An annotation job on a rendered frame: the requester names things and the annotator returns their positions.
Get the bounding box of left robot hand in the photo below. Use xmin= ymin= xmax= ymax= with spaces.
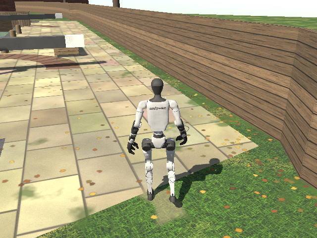
xmin=127 ymin=142 xmax=139 ymax=155

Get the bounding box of right robot upper arm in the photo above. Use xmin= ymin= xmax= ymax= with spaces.
xmin=168 ymin=100 xmax=182 ymax=126

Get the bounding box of robot right forearm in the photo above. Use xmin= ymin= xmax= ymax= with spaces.
xmin=177 ymin=119 xmax=187 ymax=137

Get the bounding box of right robot hand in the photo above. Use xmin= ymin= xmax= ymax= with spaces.
xmin=176 ymin=135 xmax=187 ymax=145

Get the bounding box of left robot foot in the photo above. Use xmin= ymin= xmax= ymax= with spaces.
xmin=147 ymin=189 xmax=154 ymax=201

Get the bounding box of left robot upper arm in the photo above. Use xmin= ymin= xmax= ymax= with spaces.
xmin=134 ymin=100 xmax=148 ymax=128

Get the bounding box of left robot thigh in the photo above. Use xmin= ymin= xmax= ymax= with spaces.
xmin=142 ymin=138 xmax=153 ymax=171

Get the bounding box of robot left forearm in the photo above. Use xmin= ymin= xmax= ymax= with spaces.
xmin=128 ymin=120 xmax=139 ymax=143

